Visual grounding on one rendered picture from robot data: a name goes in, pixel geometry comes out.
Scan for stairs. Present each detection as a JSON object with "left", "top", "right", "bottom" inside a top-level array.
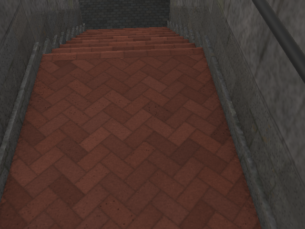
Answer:
[{"left": 51, "top": 27, "right": 196, "bottom": 53}]

